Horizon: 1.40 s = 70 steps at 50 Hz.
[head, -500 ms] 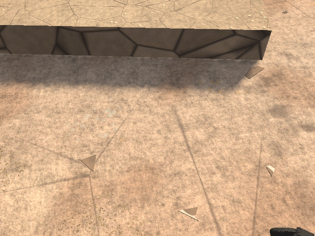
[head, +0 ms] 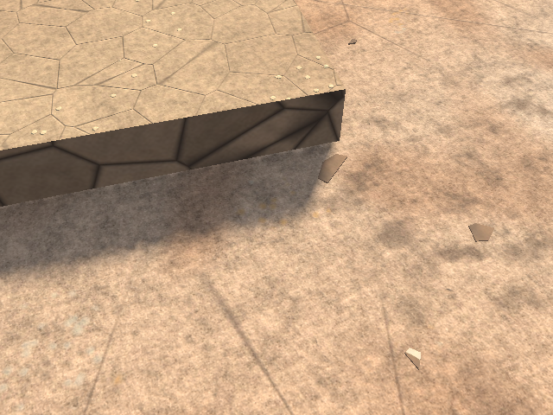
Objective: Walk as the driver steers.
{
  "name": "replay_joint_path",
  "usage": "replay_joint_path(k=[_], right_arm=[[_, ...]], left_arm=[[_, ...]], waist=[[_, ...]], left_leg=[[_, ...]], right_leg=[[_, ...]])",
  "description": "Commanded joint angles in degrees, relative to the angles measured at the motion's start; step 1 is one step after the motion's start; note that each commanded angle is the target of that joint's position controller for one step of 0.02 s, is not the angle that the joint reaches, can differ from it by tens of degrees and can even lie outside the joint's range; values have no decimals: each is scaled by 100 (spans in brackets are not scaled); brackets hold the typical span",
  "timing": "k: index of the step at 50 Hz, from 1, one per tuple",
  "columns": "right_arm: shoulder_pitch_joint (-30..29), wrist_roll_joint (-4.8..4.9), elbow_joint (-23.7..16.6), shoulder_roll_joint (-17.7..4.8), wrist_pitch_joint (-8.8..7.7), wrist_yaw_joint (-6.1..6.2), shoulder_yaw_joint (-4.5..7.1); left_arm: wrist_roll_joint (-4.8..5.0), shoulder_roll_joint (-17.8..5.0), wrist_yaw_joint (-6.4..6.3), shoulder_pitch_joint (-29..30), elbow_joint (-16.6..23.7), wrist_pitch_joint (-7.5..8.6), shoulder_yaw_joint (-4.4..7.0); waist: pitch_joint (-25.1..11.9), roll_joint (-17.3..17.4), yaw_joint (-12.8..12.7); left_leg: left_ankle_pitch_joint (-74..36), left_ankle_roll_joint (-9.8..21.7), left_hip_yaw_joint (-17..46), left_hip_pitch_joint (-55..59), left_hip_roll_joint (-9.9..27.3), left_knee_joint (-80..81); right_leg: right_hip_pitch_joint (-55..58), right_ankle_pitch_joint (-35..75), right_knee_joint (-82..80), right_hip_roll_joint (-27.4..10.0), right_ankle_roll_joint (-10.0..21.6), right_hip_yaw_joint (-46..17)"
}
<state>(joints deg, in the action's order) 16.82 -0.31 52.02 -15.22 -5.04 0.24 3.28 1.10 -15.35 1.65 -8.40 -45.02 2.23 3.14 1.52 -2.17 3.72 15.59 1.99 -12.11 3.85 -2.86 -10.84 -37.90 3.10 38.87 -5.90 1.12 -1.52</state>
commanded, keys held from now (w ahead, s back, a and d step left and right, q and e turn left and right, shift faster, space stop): w+e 0.40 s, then e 0.18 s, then no key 0.42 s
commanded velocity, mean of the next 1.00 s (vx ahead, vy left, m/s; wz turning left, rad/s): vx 0.31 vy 0.00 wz -0.44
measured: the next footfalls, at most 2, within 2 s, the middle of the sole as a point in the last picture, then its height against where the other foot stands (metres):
right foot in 0.12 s outside the picture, level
left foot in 0.58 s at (271, 387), level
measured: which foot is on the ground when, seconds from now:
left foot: down 0.00-0.14, up 0.16-0.56, down 0.58-1.00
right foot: up 0.00-0.10, down 0.12-0.60, up 0.62-0.92, down 0.94-1.00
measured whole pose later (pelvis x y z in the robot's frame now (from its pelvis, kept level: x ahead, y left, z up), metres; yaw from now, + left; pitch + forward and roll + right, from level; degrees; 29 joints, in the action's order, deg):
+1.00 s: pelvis +0.42 -0.06 -0.01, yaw -26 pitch -1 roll +1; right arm 8.2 -1.0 47.6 -14.5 -0.9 -0.9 1.4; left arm -1.4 -14.8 -1.4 -12.1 -39.4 -2.5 2.2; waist 2.2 0.7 1.6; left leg 9.9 -0.1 -2.0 -17.6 0.1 -28.2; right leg -15.9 -14.5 31.4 -0.8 -0.5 -2.9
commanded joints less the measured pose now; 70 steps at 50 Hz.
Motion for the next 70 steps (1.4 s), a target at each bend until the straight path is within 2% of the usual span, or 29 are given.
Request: replay_joint_path(k=[1,4,6,7,8,9,10,11,13,16,21,25,28,29,30,31,32,33,34,37,41,46,47,48,49,50,53,60,70], right_arm=[[134,80,-170,-1028,93,56,250],[-49,119,-245,-1236,238,125,317],[-235,139,-328,-1275,314,177,316],[-121,21,-446,-1028,251,174,214],[229,-57,-753,-296,52,75,-10],[-258,122,-812,-792,-214,-50,70],[-720,310,-983,-924,-334,-109,100],[-765,247,-979,-836,-379,-89,80],[-668,42,-887,-913,-276,-49,158],[-630,-53,-950,-725,-95,-34,136],[-1683,-40,-1280,-467,-85,-50,18],[-1887,4,-1455,-656,-128,-111,93],[-1380,-21,-1346,-864,-185,-124,202],[-1023,-98,-1293,-978,-219,-93,244],[-440,-218,-1282,-1314,-215,-48,294],[-300,-240,-1203,-1457,-100,-71,311],[-458,-44,-1275,-1150,-7,-97,278],[-723,-31,-1408,-756,63,-74,162],[-1019,-80,-1411,-588,144,-70,70],[-1407,-148,-1297,-608,232,-62,34],[-1352,-44,-1110,-756,253,-48,91],[-1290,69,-932,-650,375,-65,-7],[-1113,22,-851,-473,348,-95,-83],[-853,-89,-855,-383,309,-134,-109],[-875,-114,-802,-282,305,-126,-137],[-1025,-132,-765,-408,324,-110,-118],[-955,-97,-591,-572,355,-63,-77],[-930,-31,-254,-524,337,-38,-92],[-955,6,208,-588,457,77,-71]], left_arm=[[7,-257,130,807,730,81,19],[14,-497,203,464,840,37,149],[36,-968,136,-956,540,10,433],[36,-1480,-2,-1773,373,-58,618],[66,-1868,-28,-1395,551,-21,650],[5,-1396,4,-1537,619,45,493],[-43,-1108,2,-1384,605,110,414],[-26,-975,17,-1036,622,158,375],[-84,-702,-27,-496,797,178,273],[-50,-896,-114,-516,821,196,320],[-14,-1076,-255,-834,735,103,384],[20,-1041,-313,-1163,594,-54,404],[5,-920,-390,-831,759,-136,387],[-3,-755,-387,-727,856,-131,336],[-120,-409,-390,-825,1005,-115,210],[-34,-204,-350,-2253,914,-103,137],[25,-867,-345,-2405,707,-148,237],[42,-1123,-374,-1643,750,-241,316],[7,-1117,-429,-1225,797,-348,323],[-58,-702,-442,-1100,877,-493,234],[-135,-428,-401,-988,850,-399,96],[-191,-510,-308,-808,788,-436,104],[-265,-651,-323,-698,898,-431,108],[-289,-1094,-362,-450,1001,-446,183],[-285,-770,-325,-318,913,-414,108],[-305,-497,-281,-175,959,-360,31],[-281,-550,-261,-243,880,-229,31],[-212,-484,-305,-433,787,-202,19],[-185,-408,-296,-491,479,-177,40]], waist=[[431,379,102],[13,680,-273],[-757,620,-1089],[-1306,-129,-1353],[-1775,-1399,-674],[-2170,-651,-1069],[-1435,-372,-1071],[-828,215,-752],[-472,179,-393],[-328,127,-254],[-47,-155,-625],[-280,-360,-694],[-491,-537,-338],[-764,-419,-144],[-1576,396,-13],[-2423,2008,-607],[-2383,1513,-527],[-1638,1043,-291],[-1217,678,-305],[-516,989,-554],[-910,1059,-473],[-678,871,-563],[-632,610,-523],[-514,-234,-156],[-538,-717,-97],[-300,-581,-182],[-26,-347,-230],[-272,110,-302],[-312,178,-256]], left_leg=[[-2872,674,302,245,1900,57],[-5369,490,69,516,1935,-986],[-5736,241,-112,-122,1662,-2984],[-3658,-6,-118,-1588,1362,-4774],[1505,-368,563,-4132,-59,-6855],[1654,-208,1824,-4745,152,-7207],[1222,-56,1806,-5011,426,-6980],[793,-24,1768,-4822,688,-6322],[410,-132,1750,-4112,951,-5557],[62,-449,1586,-3825,916,-4788],[-1776,-641,1431,-3370,488,-2579],[-2008,-517,1559,-2930,141,-1861],[-1786,-258,1642,-2433,171,-1450],[-2446,-77,1675,-1715,423,-1190],[-4240,297,2577,-292,1548,-1540],[-5064,1522,4603,1277,2979,-1630],[-3226,1553,5044,957,2927,-1349],[-2358,1285,4198,336,2474,-1183],[-1814,1088,3627,-365,2142,-1022],[-1707,978,2550,-1960,1505,-550],[-2788,1166,2160,-1817,1563,-686],[-358,722,2108,-2313,1342,-774],[183,351,2009,-2595,1172,-905],[678,-13,1495,-2742,655,-1293],[290,-245,1148,-1937,456,-1414],[-75,-334,1180,-1706,449,-1474],[-394,-227,1272,-1797,540,-1424],[-926,-220,1297,-1665,596,-1486],[-1247,-223,1322,-1372,640,-1551]], right_leg=[[-373,-330,-319,64,152,263],[467,-1185,-327,527,458,723],[2483,-1065,-751,961,829,789],[4234,-1041,-902,173,1193,-552],[5942,-1835,-1689,-1208,2374,-3985],[6122,-2050,-2195,-1355,2347,-4456],[5573,-1710,-2198,-1150,2065,-3531],[4649,-1073,-2223,-857,1831,-2796],[3520,-194,-2416,-508,1650,-2102],[2778,384,-2644,-343,1694,-1703],[2185,-43,-2504,189,1219,-1142],[2578,349,-1747,134,888,-1544],[2918,404,-862,150,641,-2000],[2764,285,-201,463,418,-1854],[2101,-1357,1319,871,136,-1342],[670,-4835,2893,1520,-178,-1009],[269,-4304,3563,1006,-319,-1084],[44,-3857,3759,850,-431,-867],[123,-3533,3585,705,-479,-688],[1081,-3129,2445,523,-493,-396],[1928,-2598,757,442,-446,-135],[3100,-1295,-1237,542,-100,17],[3401,-942,-1526,162,88,-449],[3192,-937,-1587,-389,397,-1078],[2282,-2098,-1823,-381,550,-1087],[1971,-2705,-1930,-145,416,-943],[2005,-2156,-1698,113,100,-677],[2451,-927,-1326,225,129,-515],[2546,-416,-1348,321,108,-382]])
